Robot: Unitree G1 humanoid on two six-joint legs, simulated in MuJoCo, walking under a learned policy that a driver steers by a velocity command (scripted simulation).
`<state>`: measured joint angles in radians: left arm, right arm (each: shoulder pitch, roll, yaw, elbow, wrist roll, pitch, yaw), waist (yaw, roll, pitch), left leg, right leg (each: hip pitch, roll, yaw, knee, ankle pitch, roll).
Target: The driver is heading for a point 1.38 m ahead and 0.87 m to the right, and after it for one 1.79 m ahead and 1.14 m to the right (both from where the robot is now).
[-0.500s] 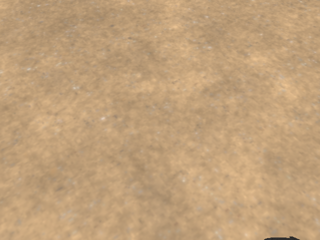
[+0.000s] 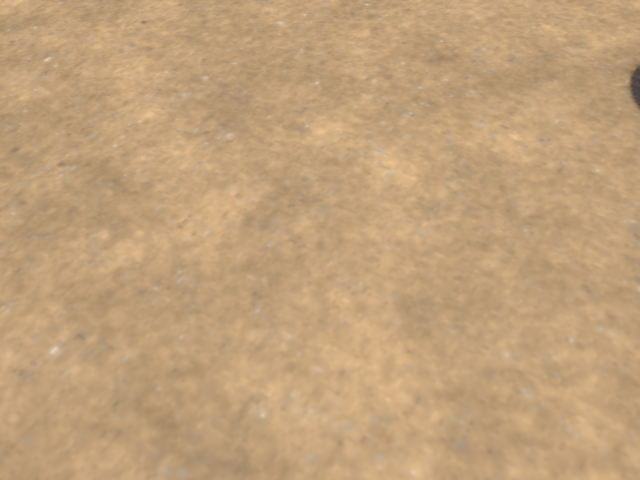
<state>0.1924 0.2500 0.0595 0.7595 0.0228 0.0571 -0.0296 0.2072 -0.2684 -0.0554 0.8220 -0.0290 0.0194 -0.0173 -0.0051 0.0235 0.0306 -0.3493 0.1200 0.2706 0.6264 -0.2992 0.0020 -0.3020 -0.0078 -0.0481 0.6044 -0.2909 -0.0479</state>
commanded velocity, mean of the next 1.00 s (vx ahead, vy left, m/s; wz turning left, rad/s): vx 0.01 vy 0.00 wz -0.59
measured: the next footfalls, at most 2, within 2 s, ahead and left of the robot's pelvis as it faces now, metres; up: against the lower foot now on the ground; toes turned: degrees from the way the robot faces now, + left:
left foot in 0.48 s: +0.06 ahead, +0.10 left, +0.00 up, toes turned -20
right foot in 0.92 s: -0.05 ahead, -0.09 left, +0.00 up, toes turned -33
